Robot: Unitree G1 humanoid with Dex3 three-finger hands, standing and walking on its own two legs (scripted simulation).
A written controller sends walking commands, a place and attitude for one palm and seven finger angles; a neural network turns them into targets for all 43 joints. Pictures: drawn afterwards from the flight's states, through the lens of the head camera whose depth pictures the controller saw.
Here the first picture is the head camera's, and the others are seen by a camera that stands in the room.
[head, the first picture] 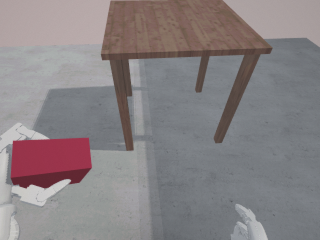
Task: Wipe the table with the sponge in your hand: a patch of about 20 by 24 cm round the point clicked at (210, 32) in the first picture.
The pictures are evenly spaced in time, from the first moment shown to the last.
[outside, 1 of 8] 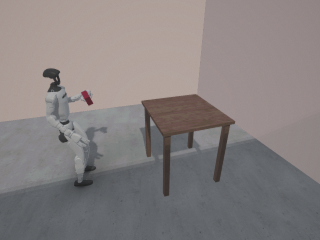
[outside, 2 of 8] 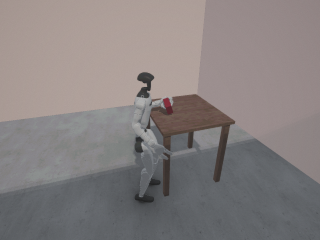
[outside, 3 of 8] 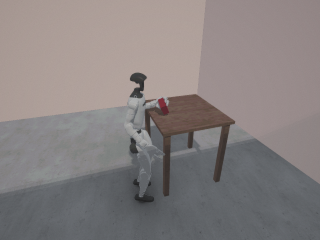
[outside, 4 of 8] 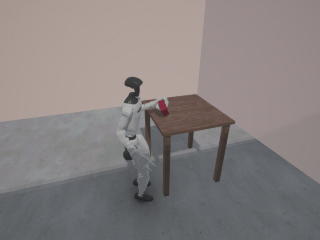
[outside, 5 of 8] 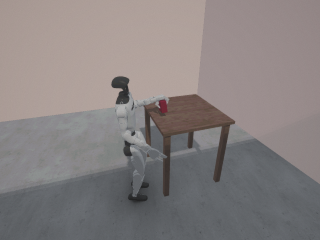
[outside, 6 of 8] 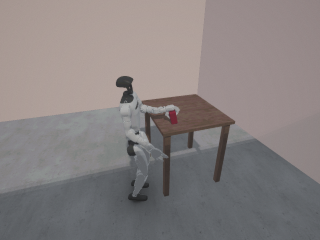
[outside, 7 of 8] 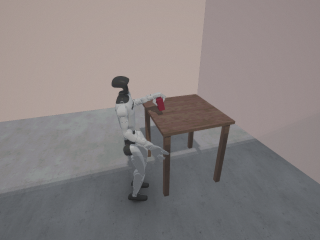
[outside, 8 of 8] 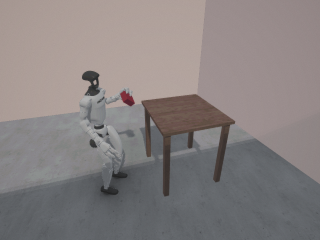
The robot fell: no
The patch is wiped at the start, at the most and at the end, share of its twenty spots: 0.00 0.95 0.95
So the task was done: yes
